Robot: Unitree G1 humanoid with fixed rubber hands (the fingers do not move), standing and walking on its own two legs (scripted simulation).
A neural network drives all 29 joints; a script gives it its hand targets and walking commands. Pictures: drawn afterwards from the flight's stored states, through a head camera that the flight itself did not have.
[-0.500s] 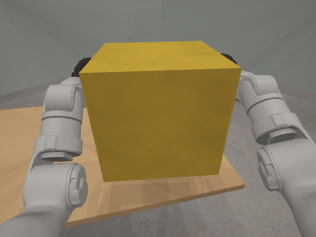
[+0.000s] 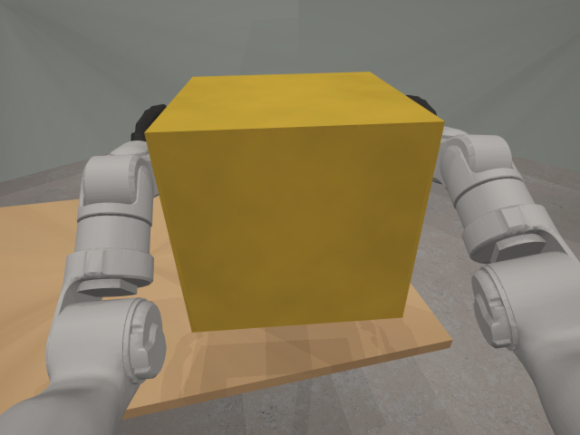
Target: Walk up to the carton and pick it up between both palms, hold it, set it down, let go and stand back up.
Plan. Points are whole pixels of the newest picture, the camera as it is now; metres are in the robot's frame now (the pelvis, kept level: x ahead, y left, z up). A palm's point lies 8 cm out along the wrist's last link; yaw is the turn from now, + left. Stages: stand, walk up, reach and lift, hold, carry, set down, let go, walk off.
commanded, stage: hold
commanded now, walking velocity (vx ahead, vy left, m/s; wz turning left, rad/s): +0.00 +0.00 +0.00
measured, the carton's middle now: (290, 188) +0.38 +0.00 +0.25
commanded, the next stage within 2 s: set down in 1.26 s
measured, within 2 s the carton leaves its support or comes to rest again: neither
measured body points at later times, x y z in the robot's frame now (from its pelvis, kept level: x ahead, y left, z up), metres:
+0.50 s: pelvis +0.00 +0.00 +0.00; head -0.09 +0.01 +0.44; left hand +0.38 +0.18 +0.29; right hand +0.39 -0.18 +0.30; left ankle +0.04 +0.12 -0.75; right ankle -0.01 -0.12 -0.75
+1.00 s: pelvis +0.00 +0.00 +0.00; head -0.09 +0.01 +0.44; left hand +0.39 +0.19 +0.30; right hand +0.39 -0.17 +0.30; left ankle +0.04 +0.12 -0.75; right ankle -0.01 -0.12 -0.75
